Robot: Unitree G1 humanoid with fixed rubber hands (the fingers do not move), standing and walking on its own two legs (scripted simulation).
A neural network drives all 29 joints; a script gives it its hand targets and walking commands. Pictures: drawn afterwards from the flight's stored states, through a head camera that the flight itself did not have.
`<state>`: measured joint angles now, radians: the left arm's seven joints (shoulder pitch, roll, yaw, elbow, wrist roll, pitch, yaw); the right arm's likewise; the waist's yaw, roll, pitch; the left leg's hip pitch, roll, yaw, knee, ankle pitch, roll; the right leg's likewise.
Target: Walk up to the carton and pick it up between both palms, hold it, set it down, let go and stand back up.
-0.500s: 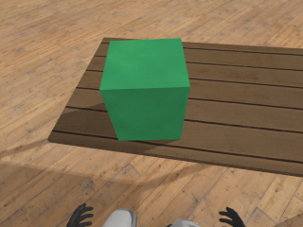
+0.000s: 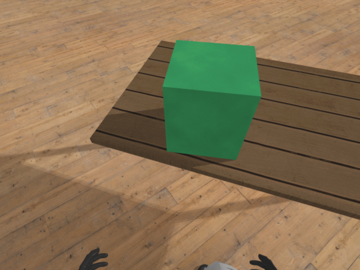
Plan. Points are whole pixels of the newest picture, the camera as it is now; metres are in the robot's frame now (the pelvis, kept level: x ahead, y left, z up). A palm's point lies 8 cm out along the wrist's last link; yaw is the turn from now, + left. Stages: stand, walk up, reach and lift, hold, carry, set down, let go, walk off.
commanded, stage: walk up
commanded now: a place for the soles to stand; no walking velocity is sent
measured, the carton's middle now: (207, 102) +0.53 -0.07 +0.04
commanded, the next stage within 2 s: reach and lift in 1.70 s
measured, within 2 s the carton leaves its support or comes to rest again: neither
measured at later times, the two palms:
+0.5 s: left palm out of the picture +0.08 +0.24 -0.11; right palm out of the picture +0.07 -0.18 -0.12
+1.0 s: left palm out of the picture +0.13 +0.26 -0.12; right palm out of the picture +0.06 -0.16 -0.13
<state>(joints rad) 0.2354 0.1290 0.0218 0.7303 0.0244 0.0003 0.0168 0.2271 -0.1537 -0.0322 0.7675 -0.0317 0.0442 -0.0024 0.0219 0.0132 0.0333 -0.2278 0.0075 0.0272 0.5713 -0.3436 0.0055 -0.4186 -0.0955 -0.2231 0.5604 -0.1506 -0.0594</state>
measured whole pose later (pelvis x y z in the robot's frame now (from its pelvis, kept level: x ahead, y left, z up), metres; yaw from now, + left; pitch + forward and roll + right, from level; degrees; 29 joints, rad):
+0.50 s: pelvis +0.00 +0.04 +0.01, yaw -3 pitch -2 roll +0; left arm 0.31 0.10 0.02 0.80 0.02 -0.02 0.00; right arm 0.32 -0.16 -0.03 0.75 -0.02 -0.02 0.01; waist 0.00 0.04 0.03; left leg -0.13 -0.03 0.09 0.47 -0.32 0.05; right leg -0.29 -0.03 -0.01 0.50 -0.18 0.01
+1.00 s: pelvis +0.04 +0.06 +0.00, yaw -5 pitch -2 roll +0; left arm 0.26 0.10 0.01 0.83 0.02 -0.01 0.04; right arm 0.37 -0.17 -0.02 0.76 -0.02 0.00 0.00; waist -0.02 0.04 0.06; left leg -0.09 -0.05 0.14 0.53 -0.41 0.08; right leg -0.29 -0.04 0.05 0.60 -0.28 0.05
